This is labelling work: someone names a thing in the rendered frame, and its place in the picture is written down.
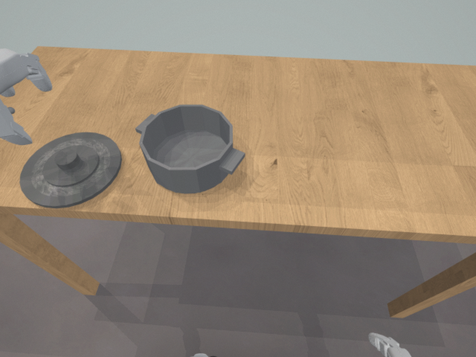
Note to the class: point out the knob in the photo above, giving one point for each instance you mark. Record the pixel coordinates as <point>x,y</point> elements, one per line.
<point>67,159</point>

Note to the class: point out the table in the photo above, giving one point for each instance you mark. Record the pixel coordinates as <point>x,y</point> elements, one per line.
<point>339,147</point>

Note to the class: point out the lid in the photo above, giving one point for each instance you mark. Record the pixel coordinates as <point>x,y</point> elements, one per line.
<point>45,184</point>

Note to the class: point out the pot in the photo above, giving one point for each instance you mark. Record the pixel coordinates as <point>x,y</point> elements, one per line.
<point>189,148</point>

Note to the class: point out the right robot hand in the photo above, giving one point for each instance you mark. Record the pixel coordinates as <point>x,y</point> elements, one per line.
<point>387,346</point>

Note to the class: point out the left robot hand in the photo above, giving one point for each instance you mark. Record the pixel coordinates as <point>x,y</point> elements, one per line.
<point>14,68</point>

